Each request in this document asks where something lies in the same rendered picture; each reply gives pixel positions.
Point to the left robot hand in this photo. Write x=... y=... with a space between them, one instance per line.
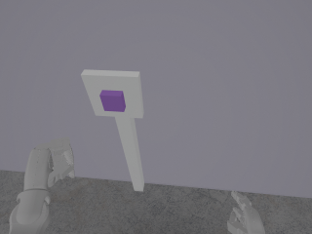
x=40 y=162

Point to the right robot hand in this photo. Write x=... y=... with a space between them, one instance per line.
x=250 y=221

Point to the robot left forearm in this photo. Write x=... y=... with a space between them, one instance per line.
x=32 y=214

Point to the button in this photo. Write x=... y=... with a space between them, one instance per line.
x=113 y=100

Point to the panel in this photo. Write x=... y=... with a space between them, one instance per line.
x=129 y=82

